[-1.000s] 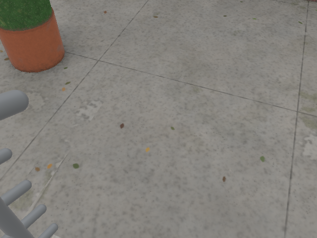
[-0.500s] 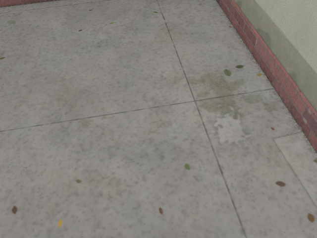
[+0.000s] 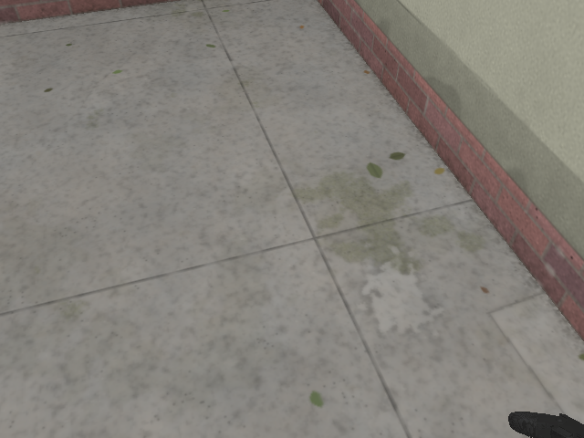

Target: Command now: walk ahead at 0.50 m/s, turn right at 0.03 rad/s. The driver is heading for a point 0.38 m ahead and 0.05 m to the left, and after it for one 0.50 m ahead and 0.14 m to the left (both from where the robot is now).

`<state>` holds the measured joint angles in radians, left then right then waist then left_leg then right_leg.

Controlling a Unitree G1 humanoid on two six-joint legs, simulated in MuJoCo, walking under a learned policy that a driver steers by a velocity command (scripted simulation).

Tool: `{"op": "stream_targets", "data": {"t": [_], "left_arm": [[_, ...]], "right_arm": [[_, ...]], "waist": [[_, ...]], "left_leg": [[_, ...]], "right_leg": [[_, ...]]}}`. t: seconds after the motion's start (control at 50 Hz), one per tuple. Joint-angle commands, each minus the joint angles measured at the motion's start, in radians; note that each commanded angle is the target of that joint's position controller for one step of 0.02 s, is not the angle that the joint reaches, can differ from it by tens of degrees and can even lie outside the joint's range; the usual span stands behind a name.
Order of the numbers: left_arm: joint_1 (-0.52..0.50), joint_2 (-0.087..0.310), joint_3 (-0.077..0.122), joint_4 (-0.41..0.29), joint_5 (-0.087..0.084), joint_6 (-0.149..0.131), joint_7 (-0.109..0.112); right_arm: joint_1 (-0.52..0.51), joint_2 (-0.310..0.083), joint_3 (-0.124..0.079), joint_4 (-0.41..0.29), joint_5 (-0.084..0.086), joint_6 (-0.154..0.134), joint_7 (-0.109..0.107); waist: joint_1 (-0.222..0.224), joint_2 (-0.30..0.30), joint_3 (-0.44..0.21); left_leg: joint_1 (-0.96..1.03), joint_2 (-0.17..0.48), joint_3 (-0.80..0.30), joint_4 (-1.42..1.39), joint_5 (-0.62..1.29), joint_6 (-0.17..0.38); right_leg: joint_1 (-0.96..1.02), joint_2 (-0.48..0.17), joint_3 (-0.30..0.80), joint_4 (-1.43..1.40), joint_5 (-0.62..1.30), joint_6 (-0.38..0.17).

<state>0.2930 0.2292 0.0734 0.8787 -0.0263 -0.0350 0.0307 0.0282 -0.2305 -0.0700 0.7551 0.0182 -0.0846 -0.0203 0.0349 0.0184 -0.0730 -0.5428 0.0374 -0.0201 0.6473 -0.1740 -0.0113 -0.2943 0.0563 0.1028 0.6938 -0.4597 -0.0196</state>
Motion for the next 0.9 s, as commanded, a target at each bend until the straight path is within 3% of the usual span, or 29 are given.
{"op": "stream_targets", "data": {"t": [0.02,0.04,0.06,0.08,0.1,0.14,0.2,0.22,0.24,0.28,0.3,0.34,0.36,0.4,0.42,0.44,0.46,0.48,0.5,0.52,0.54,0.58,0.66,0.78,0.82,0.84,0.86,0.88,0.9], "left_arm": [[0.014,-0.002,0.000,-0.086,-0.003,-0.040,-0.007],[-0.021,0.065,0.015,-0.098,-0.007,-0.059,-0.011],[-0.099,0.096,0.025,-0.103,-0.015,-0.068,-0.012],[-0.160,0.093,0.025,-0.110,0.004,-0.066,-0.006],[-0.181,0.086,0.028,-0.116,0.029,-0.063,0.002],[-0.149,0.082,0.036,-0.115,0.035,-0.056,0.007],[-0.224,0.037,0.021,-0.140,0.043,-0.064,0.003],[-0.265,0.029,0.017,-0.151,0.035,-0.072,0.000],[-0.277,0.027,0.015,-0.147,0.032,-0.070,-0.004],[-0.322,0.020,0.007,-0.152,0.015,-0.069,-0.020],[-0.364,0.011,0.004,-0.169,0.003,-0.060,-0.016],[-0.417,0.025,0.004,-0.200,-0.005,-0.067,-0.016],[-0.406,0.049,0.008,-0.199,0.005,-0.086,-0.024],[-0.320,0.076,0.022,-0.172,0.020,-0.105,-0.029],[-0.225,0.111,0.036,-0.148,0.035,-0.104,-0.024],[-0.069,0.191,0.054,-0.132,0.058,-0.093,-0.008],[-0.023,0.210,0.056,-0.114,0.043,-0.075,-0.013],[-0.047,0.137,0.041,-0.128,0.029,-0.053,-0.005],[-0.102,0.098,0.032,-0.146,0.030,-0.041,0.005],[-0.164,0.084,0.023,-0.153,0.029,-0.032,0.008],[-0.191,0.072,0.018,-0.148,0.025,-0.023,0.005],[-0.240,0.085,0.023,-0.154,0.042,-0.024,-0.011],[-0.258,0.140,0.040,-0.141,0.032,-0.017,-0.003],[-0.223,0.189,0.051,-0.132,0.004,0.005,0.007],[-0.217,0.194,0.051,-0.124,-0.012,0.007,0.005],[-0.174,0.172,0.044,-0.104,-0.014,0.009,0.001],[-0.125,0.124,0.030,-0.099,0.017,0.008,-0.006],[-0.109,0.089,0.007,-0.132,0.048,0.004,-0.016],[-0.164,0.152,0.022,-0.138,0.025,0.008,-0.013]], "right_arm": [[0.378,-0.238,-0.072,0.066,-0.026,-0.007,0.019],[0.440,-0.214,-0.069,0.068,-0.024,-0.016,0.025],[0.394,-0.182,-0.062,0.048,-0.025,-0.023,0.022],[0.312,-0.170,-0.058,0.029,-0.036,-0.023,0.022],[0.236,-0.157,-0.052,0.011,-0.030,-0.017,0.021],[0.207,-0.085,-0.035,0.018,-0.021,-0.007,0.021],[0.259,-0.100,-0.041,0.052,-0.002,-0.001,-0.003],[0.271,-0.093,-0.041,0.066,-0.002,-0.005,-0.005],[0.267,-0.096,-0.039,0.059,0.015,-0.003,-0.001],[0.321,-0.098,-0.046,0.064,0.025,0.002,0.004],[0.349,-0.102,-0.047,0.078,0.038,0.005,-0.001],[0.385,-0.106,-0.052,0.089,0.031,0.009,-0.007],[0.379,-0.115,-0.055,0.084,0.013,0.016,-0.010],[0.325,-0.105,-0.056,0.053,0.021,0.039,-0.019],[0.294,-0.098,-0.058,0.028,0.019,0.035,-0.020],[0.243,-0.058,-0.044,-0.022,0.000,0.025,-0.020],[0.405,-0.019,-0.022,-0.037,0.000,0.014,-0.014],[0.415,-0.120,-0.042,-0.013,0.006,0.017,-0.008],[0.341,-0.133,-0.049,-0.025,0.015,0.031,-0.011],[0.307,-0.120,-0.049,-0.029,0.013,0.048,-0.017],[0.281,-0.108,-0.047,-0.039,0.006,0.064,-0.017],[0.273,-0.073,-0.046,-0.053,0.014,0.096,-0.008],[0.188,-0.055,-0.034,-0.108,0.001,0.098,0.005],[0.086,-0.107,-0.044,-0.174,-0.002,0.107,0.042],[0.116,-0.104,-0.049,-0.168,-0.008,0.104,0.048],[0.143,-0.127,-0.056,-0.157,-0.015,0.102,0.047],[0.182,-0.206,-0.076,-0.161,-0.021,0.098,0.032],[0.169,-0.279,-0.077,-0.190,-0.043,0.099,0.020],[0.223,-0.207,-0.055,-0.182,-0.052,0.091,0.019]], "waist": [[-0.117,0.363,-0.043],[-0.146,0.352,-0.067],[-0.160,0.202,0.008],[-0.136,0.096,0.034],[-0.096,0.044,0.038],[-0.039,0.082,0.010],[-0.046,0.079,0.002],[-0.045,0.071,0.004],[-0.047,0.092,-0.018],[-0.079,0.092,-0.034],[-0.095,0.090,-0.003],[-0.110,0.083,0.030],[-0.090,0.101,0.019],[-0.032,0.112,-0.030],[0.001,0.088,-0.095],[0.068,-0.050,-0.210],[0.015,-0.337,-0.342],[0.008,-0.212,-0.308],[0.013,-0.165,-0.211],[-0.015,-0.097,-0.144],[-0.035,-0.076,-0.093],[-0.057,-0.131,-0.017],[-0.053,-0.140,-0.037],[-0.037,-0.165,-0.041],[-0.063,-0.150,-0.043],[-0.067,-0.108,-0.051],[-0.055,0.068,-0.098],[-0.032,0.308,-0.138],[-0.095,0.216,-0.224]], "left_leg": [[0.639,0.270,-0.572,-0.272,-0.263,0.250],[0.730,0.347,-0.926,-0.409,-0.544,0.327],[0.695,0.337,-0.860,-0.409,-0.550,0.297],[0.577,0.289,-0.715,-0.380,-0.392,0.266],[0.452,0.236,-0.597,-0.366,-0.246,0.248],[0.317,0.157,-0.426,-0.383,-0.083,0.219],[0.265,0.103,-0.292,-0.402,0.135,0.225],[0.257,0.094,-0.272,-0.401,0.185,0.226],[0.278,0.086,-0.258,-0.389,0.212,0.232],[0.313,0.091,-0.263,-0.380,0.143,0.237],[0.315,0.104,-0.287,-0.389,0.112,0.244],[0.342,0.116,-0.328,-0.371,0.138,0.238],[0.370,0.106,-0.344,-0.319,0.212,0.227],[0.378,0.051,-0.328,-0.180,0.347,0.174],[0.275,0.009,-0.292,-0.060,0.354,0.128],[0.058,-0.069,-0.205,0.202,0.099,0.076],[-0.177,-0.137,-0.148,0.443,-0.492,0.024],[-0.230,-0.054,-0.153,0.571,-0.496,0.001],[-0.267,-0.034,-0.131,0.629,-0.425,-0.018],[-0.261,-0.007,-0.099,0.628,-0.370,-0.032],[-0.235,0.009,-0.102,0.594,-0.323,-0.038],[-0.158,0.014,-0.060,0.509,-0.250,-0.034],[-0.043,0.010,-0.007,0.279,-0.065,-0.025],[0.082,0.002,0.027,0.043,-0.027,0.013],[0.193,-0.037,0.059,-0.133,0.048,0.049],[0.302,-0.049,0.039,-0.213,0.140,0.077],[0.482,0.092,-0.125,-0.226,0.532,0.124],[0.635,0.342,-0.413,-0.209,0.807,0.316],[0.585,0.365,-0.427,-0.243,0.703,0.378]], "right_leg": [[-0.563,0.030,-0.083,0.492,-0.064,-0.034],[-0.758,-0.004,-0.005,0.647,-0.114,-0.031],[-0.820,-0.051,0.017,0.699,-0.001,-0.046],[-0.756,-0.083,0.009,0.657,0.104,-0.050],[-0.661,-0.104,0.005,0.567,0.167,-0.045],[-0.474,-0.128,-0.011,0.388,0.196,-0.037],[-0.358,-0.087,-0.061,0.155,0.297,-0.005],[-0.328,-0.072,-0.058,0.071,0.336,-0.007],[-0.292,-0.057,-0.058,-0.002,0.366,0.000],[-0.244,-0.039,-0.059,-0.097,0.402,0.018],[-0.241,-0.033,-0.066,-0.124,0.395,0.025],[-0.219,-0.024,-0.060,-0.189,0.394,0.018],[-0.186,-0.014,-0.048,-0.236,0.393,0.002],[-0.025,-0.015,-0.053,-0.345,0.461,-0.022],[0.173,-0.093,-0.016,-0.322,0.581,-0.056],[0.457,-0.285,0.122,-0.242,0.930,-0.126],[0.686,-0.529,0.392,-0.218,1.131,-0.314],[0.604,-0.532,0.381,-0.230,1.016,-0.308],[0.515,-0.469,0.289,-0.255,0.970,-0.268],[0.406,-0.418,0.205,-0.284,0.931,-0.239],[0.307,-0.400,0.182,-0.321,0.863,-0.234],[0.141,-0.343,0.062,-0.378,0.834,-0.220],[0.090,-0.321,-0.079,-0.408,0.843,-0.197],[0.126,-0.359,-0.123,-0.352,0.616,-0.144],[0.122,-0.334,-0.138,-0.265,0.547,-0.102],[0.088,-0.300,-0.158,-0.189,0.504,-0.065],[-0.040,-0.228,-0.240,0.010,0.320,0.011],[-0.303,-0.119,-0.238,0.290,-0.201,0.085],[-0.310,-0.120,-0.096,0.417,-0.218,0.087]]}}
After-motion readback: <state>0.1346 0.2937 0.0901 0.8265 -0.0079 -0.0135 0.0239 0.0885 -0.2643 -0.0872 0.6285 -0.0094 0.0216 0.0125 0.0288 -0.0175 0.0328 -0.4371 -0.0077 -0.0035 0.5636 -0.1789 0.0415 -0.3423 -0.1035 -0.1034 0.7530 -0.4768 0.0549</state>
